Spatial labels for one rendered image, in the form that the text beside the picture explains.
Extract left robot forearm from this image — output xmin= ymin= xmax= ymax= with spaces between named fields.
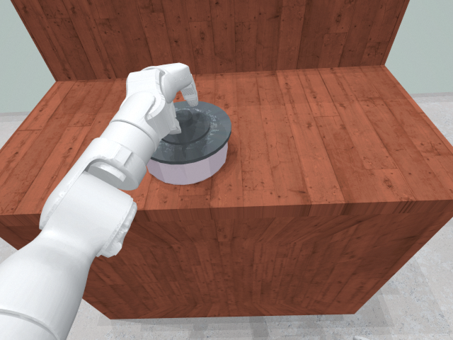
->
xmin=39 ymin=66 xmax=177 ymax=230

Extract knob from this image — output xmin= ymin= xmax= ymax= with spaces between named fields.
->
xmin=176 ymin=110 xmax=193 ymax=129

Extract left robot upper arm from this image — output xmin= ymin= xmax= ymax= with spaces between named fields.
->
xmin=0 ymin=171 xmax=137 ymax=340

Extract left robot hand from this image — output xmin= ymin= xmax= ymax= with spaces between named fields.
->
xmin=157 ymin=63 xmax=198 ymax=135

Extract table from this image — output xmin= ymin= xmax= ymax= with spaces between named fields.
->
xmin=0 ymin=0 xmax=453 ymax=319

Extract lid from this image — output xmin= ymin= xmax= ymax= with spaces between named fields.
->
xmin=151 ymin=101 xmax=231 ymax=164

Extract pot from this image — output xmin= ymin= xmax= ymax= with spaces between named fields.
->
xmin=147 ymin=142 xmax=228 ymax=185

